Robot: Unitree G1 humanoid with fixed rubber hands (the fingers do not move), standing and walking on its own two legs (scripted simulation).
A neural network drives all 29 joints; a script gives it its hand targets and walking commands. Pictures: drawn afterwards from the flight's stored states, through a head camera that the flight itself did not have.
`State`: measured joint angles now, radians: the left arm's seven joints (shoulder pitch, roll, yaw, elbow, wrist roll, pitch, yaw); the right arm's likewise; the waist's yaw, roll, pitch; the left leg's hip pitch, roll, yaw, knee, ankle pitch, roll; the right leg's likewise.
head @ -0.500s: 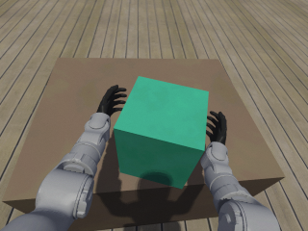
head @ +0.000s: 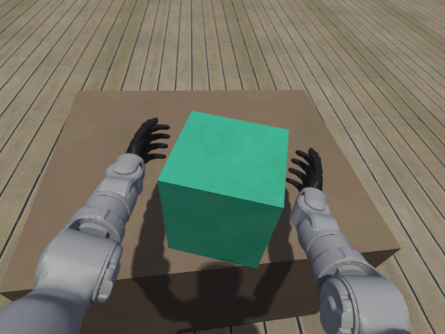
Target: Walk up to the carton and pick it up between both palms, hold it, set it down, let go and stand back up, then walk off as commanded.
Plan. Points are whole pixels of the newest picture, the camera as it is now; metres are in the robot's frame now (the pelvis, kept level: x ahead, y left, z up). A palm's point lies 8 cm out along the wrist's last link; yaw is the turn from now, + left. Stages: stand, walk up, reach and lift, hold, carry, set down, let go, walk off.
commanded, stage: set down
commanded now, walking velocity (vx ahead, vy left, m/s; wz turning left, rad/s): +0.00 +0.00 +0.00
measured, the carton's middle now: (225, 192) +0.43 -0.02 +0.00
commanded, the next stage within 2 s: none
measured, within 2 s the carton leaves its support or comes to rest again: neither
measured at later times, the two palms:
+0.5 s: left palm (123, 167) +0.43 +0.18 +0.08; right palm (318, 195) +0.35 -0.19 +0.08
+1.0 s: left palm (115, 188) +0.39 +0.19 +0.06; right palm (327, 227) +0.30 -0.19 +0.06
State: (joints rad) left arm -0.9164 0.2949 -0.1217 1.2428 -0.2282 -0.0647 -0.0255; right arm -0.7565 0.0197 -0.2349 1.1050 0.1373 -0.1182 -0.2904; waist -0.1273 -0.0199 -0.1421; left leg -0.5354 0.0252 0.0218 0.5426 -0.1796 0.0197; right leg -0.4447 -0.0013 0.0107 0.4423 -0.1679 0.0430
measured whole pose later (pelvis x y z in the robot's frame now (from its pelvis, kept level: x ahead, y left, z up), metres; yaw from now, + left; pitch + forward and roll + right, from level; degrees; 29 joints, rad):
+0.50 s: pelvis -0.01 +0.01 +0.00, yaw +0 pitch +7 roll -3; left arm -0.81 0.36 -0.11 1.03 -0.20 0.06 -0.06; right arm -0.63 0.00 -0.19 0.88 0.18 -0.08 -0.29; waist -0.13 -0.05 -0.08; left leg -0.50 0.03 0.02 0.54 -0.17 0.03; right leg -0.39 0.00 0.01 0.41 -0.15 0.05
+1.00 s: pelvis -0.01 +0.01 +0.00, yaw +0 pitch +3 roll -3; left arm -0.58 0.37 -0.05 0.76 -0.19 0.15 -0.10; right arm -0.34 0.00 -0.10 0.58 0.19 -0.08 -0.30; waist -0.13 -0.02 -0.01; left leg -0.42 0.02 0.02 0.54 -0.18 0.04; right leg -0.30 0.00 0.01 0.38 -0.14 0.06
